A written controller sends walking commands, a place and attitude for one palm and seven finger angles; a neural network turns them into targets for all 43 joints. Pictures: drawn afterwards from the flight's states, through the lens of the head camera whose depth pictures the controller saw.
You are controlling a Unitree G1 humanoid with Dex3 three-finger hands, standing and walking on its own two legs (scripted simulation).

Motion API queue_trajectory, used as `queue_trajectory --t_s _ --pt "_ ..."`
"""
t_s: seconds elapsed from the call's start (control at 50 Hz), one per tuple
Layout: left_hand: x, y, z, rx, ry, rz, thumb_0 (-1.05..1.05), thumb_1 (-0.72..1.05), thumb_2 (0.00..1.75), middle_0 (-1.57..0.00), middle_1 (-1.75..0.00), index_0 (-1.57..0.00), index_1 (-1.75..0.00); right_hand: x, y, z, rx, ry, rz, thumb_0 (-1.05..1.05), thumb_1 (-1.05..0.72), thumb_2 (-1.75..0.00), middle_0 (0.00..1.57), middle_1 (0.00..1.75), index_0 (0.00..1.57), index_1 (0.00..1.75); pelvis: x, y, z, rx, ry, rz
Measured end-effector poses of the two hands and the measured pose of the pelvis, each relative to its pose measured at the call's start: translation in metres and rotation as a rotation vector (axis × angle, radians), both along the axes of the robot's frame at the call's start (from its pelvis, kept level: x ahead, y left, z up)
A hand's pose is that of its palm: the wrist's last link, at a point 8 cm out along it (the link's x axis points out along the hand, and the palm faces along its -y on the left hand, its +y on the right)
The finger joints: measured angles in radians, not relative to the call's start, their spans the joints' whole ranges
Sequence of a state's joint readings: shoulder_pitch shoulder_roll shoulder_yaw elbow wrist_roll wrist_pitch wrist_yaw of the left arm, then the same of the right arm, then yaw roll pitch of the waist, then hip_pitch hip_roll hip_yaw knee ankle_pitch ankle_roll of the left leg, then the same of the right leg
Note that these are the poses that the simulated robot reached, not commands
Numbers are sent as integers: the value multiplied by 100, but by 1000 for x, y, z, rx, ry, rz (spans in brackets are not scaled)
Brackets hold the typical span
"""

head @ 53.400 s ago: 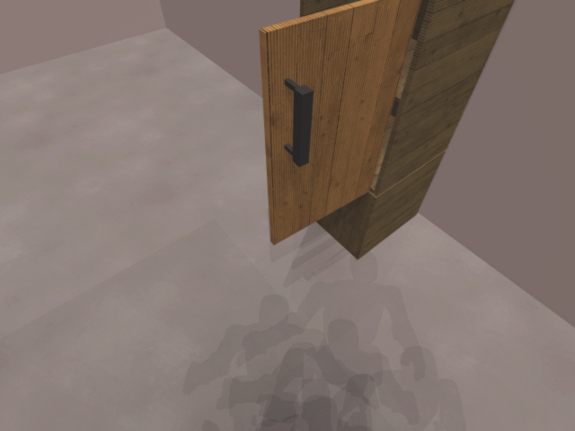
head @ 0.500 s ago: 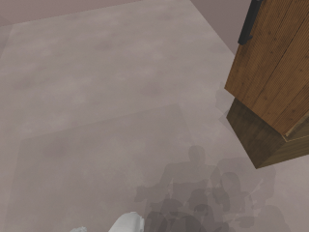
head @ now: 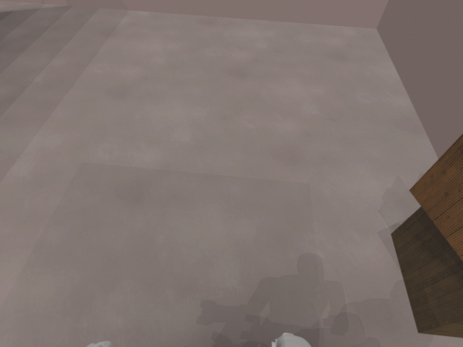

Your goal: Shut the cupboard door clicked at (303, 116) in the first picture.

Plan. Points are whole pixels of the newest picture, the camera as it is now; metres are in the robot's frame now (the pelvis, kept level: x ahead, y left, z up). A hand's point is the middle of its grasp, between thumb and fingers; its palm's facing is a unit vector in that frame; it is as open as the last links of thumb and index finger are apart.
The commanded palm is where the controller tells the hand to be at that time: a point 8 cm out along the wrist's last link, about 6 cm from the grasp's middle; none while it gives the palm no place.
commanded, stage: walk to a spot facing it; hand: left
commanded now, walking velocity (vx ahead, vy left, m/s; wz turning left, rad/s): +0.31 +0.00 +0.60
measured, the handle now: out of the picture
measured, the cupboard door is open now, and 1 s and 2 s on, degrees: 19 19 19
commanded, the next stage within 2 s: turn to face it in 0.54 s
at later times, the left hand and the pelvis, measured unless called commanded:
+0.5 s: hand out of the picture +0.06 +0.14 -0.17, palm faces +0.39 -0.90 -0.21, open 7.3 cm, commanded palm none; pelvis +0.14 -0.02 +0.00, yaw +21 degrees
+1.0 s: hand (128, 309) +0.21 +0.22 -0.17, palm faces +0.37 -0.90 -0.21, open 7.3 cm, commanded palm none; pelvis +0.22 +0.03 +0.00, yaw +18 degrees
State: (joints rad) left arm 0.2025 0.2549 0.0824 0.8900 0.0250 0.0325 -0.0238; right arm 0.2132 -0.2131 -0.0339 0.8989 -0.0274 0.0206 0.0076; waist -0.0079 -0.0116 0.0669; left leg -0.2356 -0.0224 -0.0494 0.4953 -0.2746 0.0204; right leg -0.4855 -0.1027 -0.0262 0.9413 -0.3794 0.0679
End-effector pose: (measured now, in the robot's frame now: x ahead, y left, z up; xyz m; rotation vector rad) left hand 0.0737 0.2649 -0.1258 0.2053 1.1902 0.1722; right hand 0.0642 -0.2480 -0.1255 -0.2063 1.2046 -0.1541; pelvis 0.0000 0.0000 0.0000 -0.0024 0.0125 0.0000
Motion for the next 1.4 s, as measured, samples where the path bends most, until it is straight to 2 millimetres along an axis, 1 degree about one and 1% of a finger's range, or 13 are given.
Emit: queue_trajectory --t_s 0.1,0.16,0.32,0.42,0.52,0.58,0.64,0.78,0.92,1.08,1.2,1.3,1.4 --pt "41 -21 12 23 -92 -9 1 91 90 -20 -30 -20 -30 -9 -20 -18 34 96 -9 0 -90 -90 21 30 20 30 22 -22 -5 14 3 49" --pt "52 -34 13 47 -141 19 1 91 90 -20 -30 -20 -30 0 -36 -33 42 152 8 0 -90 -90 21 30 20 30 37 -36 -13 19 1 102" --pt "17 -64 16 6 -9 199 0 91 90 -20 -30 -21 -30 90 -41 -14 53 131 128 1 -91 -90 20 30 20 30 86 -43 8 39 6 224" --pt "-13 -76 5 -38 101 327 1 91 90 -20 -30 -21 -30 167 -16 -10 49 96 252 1 -91 -90 20 30 19 30 114 -35 7 29 1 308" --pt "-42 -78 -13 -92 216 449 1 91 90 -20 -30 -21 -30 253 36 -10 39 30 409 1 -91 -90 20 30 19 30 141 -15 -4 15 -5 381" --pt "-51 -66 -30 -119 270 504 1 91 90 -20 -30 -21 -30 301 71 -15 29 -61 485 0 -91 -90 20 30 19 30 159 7 -20 -3 -9 404" --pt "-42 -41 -42 -109 277 533 1 91 90 -20 -30 -21 -30 329 94 -15 11 -126 522 0 -91 -90 20 30 20 30 167 19 -29 -3 -17 439" --pt "34 15 -23 -25 67 516 1 91 90 -20 -30 -20 -30 338 117 1 -2 -122 538 0 -91 -90 20 30 20 30 183 32 -11 2 -21 448" --pt "87 16 -8 -35 30 443 0 91 90 -19 -30 -20 -30 323 121 -2 68 -84 432 0 -91 -90 20 30 20 30 209 35 -1 5 -18 383" --pt "127 -13 -15 -51 91 332 0 91 90 -20 -30 -20 -30 309 68 -28 68 -2 256 0 -91 -90 21 30 20 30 236 19 -12 14 -1 259" --pt "142 -21 -7 -52 129 294 1 91 90 -20 -30 -21 -30 293 33 -18 1 91 180 0 -91 -90 20 30 20 30 244 15 -1 16 17 212" --pt "155 -9 -7 -49 144 250 1 91 90 -20 -30 -21 -30 292 27 -7 -32 84 134 0 -91 -90 20 30 20 30 249 21 3 11 21 168" --pt "173 17 -13 -47 134 198 1 91 90 -20 -30 -21 -30 302 43 0 -44 21 101 1 -91 -90 20 30 19 30 250 38 1 1 16 115"
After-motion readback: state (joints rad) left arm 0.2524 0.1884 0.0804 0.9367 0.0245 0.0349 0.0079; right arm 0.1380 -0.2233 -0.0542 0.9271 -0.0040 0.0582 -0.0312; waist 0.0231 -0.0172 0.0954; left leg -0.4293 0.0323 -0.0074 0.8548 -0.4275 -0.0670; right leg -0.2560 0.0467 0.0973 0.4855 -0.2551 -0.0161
